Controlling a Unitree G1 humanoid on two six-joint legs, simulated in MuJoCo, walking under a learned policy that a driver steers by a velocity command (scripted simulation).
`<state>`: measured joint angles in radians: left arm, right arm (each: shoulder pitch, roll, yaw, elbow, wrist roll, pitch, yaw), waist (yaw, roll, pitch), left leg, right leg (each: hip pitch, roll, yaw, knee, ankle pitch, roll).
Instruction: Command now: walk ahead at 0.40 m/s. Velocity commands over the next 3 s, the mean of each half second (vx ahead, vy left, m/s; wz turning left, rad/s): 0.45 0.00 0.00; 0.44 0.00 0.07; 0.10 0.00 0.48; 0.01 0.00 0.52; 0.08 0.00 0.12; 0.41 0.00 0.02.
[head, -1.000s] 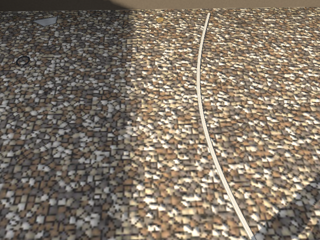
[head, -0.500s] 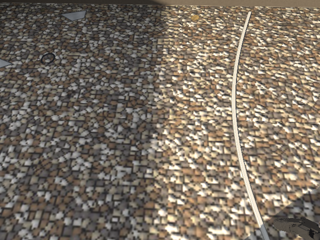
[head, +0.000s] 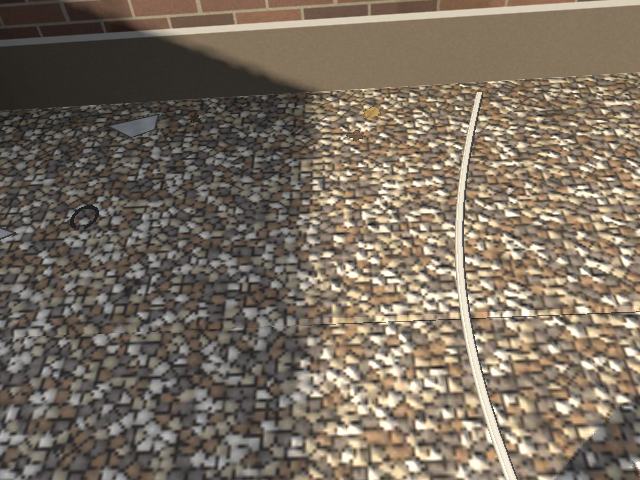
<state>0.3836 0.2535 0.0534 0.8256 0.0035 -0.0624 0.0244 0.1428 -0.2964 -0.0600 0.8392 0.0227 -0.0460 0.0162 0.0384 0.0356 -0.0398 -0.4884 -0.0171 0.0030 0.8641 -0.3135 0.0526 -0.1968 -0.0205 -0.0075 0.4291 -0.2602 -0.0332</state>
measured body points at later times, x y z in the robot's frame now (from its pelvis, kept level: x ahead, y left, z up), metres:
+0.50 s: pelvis +0.23 +0.08 +0.00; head +0.25 +0.09 +0.45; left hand +0.30 +0.36 -0.13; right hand +0.32 -0.19 -0.12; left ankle +0.24 +0.17 -0.75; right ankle +0.21 -0.08 -0.66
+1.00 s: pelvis +0.51 +0.04 -0.01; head +0.56 +0.04 +0.44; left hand +0.66 +0.31 -0.11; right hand +0.56 -0.24 -0.15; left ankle +0.41 +0.18 -0.65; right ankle +0.59 -0.04 -0.75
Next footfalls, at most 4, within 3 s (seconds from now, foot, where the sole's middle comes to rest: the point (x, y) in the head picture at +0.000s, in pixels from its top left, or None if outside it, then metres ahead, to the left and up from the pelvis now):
0.32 left None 0.28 0.17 -0.78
0.84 right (390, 443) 0.63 -0.04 -0.78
1.34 left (279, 428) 0.66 0.20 -0.78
1.80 right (372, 394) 0.75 0.00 -0.78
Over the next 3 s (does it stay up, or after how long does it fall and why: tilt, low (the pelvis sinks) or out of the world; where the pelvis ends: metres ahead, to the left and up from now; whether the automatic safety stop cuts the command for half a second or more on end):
stays up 0.83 0.19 -0.01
